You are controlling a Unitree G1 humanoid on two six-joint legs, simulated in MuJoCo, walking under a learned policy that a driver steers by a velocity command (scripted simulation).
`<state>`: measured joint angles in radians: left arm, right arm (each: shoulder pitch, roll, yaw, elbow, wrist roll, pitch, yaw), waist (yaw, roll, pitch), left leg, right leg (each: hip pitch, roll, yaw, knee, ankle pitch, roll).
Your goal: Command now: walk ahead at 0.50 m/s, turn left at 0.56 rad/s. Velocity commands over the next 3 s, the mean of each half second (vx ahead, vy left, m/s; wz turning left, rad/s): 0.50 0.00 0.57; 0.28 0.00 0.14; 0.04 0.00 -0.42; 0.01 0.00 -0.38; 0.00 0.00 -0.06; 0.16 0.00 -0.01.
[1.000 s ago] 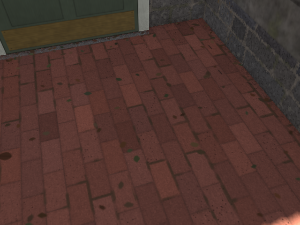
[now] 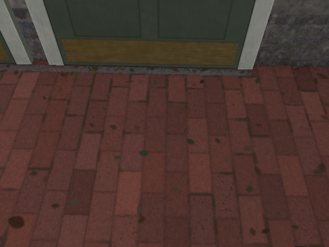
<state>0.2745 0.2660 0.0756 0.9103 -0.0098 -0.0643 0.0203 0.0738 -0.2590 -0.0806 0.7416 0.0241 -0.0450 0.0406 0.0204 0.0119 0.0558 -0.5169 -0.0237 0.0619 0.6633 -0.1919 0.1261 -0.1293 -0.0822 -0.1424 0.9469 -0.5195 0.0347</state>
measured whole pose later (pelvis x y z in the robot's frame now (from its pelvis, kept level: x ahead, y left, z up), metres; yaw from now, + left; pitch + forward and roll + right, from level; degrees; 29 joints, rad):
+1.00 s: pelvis +0.47 +0.07 +0.02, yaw +19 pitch +2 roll +0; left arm 0.24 0.27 0.04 0.87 -0.01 -0.02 0.01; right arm 0.08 -0.20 -0.03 0.69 -0.02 -0.03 0.00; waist 0.04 -0.03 0.02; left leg -0.42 -0.01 0.02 0.50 -0.12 0.03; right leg -0.37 -0.03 0.03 0.93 -0.59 0.05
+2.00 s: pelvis +0.51 +0.07 +0.03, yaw -8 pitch +1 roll -1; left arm 0.19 0.32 0.08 0.70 0.00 0.05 0.04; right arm 0.15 -0.24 -0.05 0.81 -0.01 -0.01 -0.02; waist -0.01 -0.04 0.04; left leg -0.24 -0.01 -0.04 0.45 -0.23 0.01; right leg -0.40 0.04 0.12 0.92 -0.46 0.09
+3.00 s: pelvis +0.58 +0.07 +0.03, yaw -7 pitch +0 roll -2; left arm 0.21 0.29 0.06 0.83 -0.02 -0.05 0.02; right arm 0.34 -0.24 -0.03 1.06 0.00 -0.08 0.00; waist -0.04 -0.03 0.02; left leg -0.10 -0.02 0.02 0.37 -0.27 0.05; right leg -0.46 -0.01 0.01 1.01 -0.36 0.01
